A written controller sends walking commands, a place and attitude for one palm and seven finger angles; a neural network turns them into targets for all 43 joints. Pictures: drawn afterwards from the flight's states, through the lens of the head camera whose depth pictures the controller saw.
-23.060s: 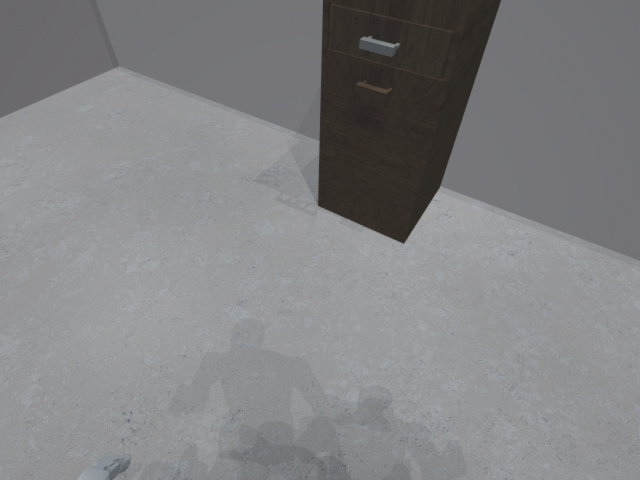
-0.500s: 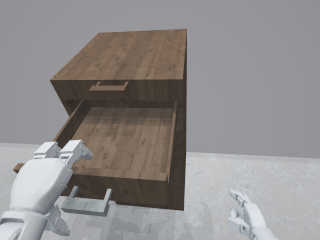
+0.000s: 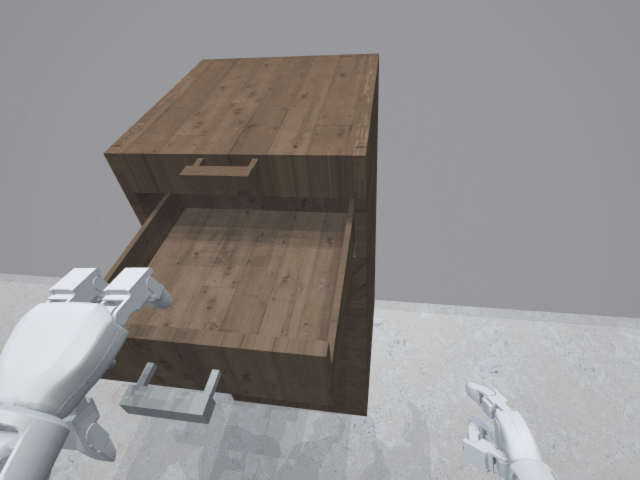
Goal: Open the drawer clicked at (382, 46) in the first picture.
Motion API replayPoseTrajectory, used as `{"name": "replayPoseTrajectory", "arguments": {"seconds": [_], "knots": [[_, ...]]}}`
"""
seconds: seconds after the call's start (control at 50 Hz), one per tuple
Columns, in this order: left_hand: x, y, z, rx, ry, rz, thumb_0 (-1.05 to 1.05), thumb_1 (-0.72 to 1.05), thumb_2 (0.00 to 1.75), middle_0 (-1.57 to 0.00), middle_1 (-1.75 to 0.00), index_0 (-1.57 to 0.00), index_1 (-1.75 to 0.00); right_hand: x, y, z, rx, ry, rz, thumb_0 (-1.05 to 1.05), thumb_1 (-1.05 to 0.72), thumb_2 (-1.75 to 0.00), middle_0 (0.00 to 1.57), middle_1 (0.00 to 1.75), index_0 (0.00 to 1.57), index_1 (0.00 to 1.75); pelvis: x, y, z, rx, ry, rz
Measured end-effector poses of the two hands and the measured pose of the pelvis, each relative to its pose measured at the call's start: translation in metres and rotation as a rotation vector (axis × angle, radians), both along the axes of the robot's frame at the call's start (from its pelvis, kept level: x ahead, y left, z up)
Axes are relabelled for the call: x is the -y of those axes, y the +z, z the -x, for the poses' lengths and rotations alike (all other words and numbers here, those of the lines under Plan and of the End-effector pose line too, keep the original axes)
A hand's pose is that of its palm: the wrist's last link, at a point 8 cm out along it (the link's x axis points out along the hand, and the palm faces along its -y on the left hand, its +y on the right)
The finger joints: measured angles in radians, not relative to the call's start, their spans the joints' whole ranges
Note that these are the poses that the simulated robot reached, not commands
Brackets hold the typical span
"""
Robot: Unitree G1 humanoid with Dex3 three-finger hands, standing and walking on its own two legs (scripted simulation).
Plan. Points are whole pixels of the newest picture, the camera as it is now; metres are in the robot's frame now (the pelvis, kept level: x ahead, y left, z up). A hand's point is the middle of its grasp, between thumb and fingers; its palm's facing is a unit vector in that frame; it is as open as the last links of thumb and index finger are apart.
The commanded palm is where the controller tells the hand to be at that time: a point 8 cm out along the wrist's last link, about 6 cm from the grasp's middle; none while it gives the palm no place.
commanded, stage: draw the hand back to the body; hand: left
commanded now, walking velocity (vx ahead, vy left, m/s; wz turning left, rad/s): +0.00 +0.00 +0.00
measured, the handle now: (175, 388) +0.21 +0.23 +0.02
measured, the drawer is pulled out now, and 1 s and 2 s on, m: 0.29 0.29 0.29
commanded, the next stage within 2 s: step back with the hand held close in 1.40 s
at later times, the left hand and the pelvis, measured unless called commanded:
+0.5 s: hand (100, 349) +0.18 +0.25 +0.16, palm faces +0.26 -0.64 -0.72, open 13.8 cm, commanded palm +0.14 +0.27 +0.21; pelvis +0.01 +0.02 +0.00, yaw +0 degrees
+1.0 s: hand (116, 311) +0.21 +0.24 +0.18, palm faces +0.36 -0.83 -0.43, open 10.4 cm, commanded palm +0.16 +0.28 +0.21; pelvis +0.03 +0.01 +0.01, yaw +0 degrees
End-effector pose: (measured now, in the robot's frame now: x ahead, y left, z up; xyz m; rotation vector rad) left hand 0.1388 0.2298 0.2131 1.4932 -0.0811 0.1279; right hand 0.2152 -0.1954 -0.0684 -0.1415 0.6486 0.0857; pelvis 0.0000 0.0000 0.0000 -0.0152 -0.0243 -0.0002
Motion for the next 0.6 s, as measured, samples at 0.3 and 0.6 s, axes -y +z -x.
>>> {"name": "replayPoseTrajectory", "arguments": {"seconds": [0.3,0.6], "knots": [[-0.008,-0.004,-0.004,-0.044,-0.034,-0.015,0.00,-0.49,0.30,-0.32,-1.20,-0.32,-1.20,0.001,0.000,-0.003,-0.005,-0.016,0.036,0.02,-0.90,-0.90,0.20,0.30,0.20,0.30,-0.007,0.000,-0.006,-0.019,-0.001,0.002],[-0.038,-0.030,-0.017,0.258,0.002,1.030,-0.01,-0.39,0.35,-0.31,-1.13,-0.31,-1.13,-0.013,0.009,0.015,0.063,-0.093,0.072,0.02,-0.90,-0.90,0.20,0.30,0.20,0.30,-0.015,0.002,-0.015,0.011,0.002,-0.005]]}}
